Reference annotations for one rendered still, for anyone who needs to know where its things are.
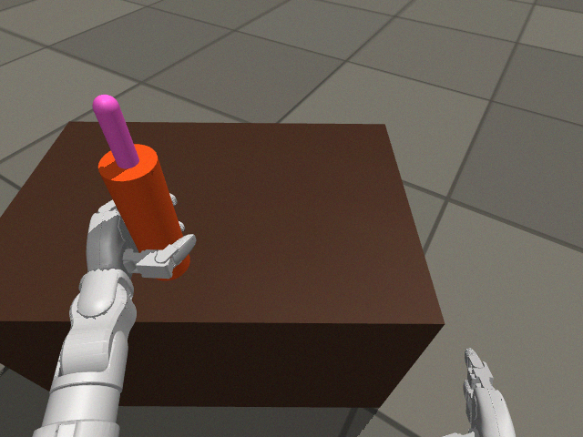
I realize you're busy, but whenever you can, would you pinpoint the left robot hand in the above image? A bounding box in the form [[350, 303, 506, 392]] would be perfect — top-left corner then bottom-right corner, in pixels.
[[87, 193, 196, 279]]

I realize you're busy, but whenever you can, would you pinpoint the bottle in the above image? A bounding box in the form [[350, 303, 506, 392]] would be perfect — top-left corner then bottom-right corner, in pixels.
[[92, 95, 190, 280]]

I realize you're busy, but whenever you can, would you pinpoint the left robot arm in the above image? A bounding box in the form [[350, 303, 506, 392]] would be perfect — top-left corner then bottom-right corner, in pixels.
[[32, 268, 137, 437]]

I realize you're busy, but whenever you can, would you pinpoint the right robot hand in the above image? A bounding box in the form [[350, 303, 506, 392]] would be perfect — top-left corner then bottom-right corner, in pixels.
[[442, 348, 516, 437]]

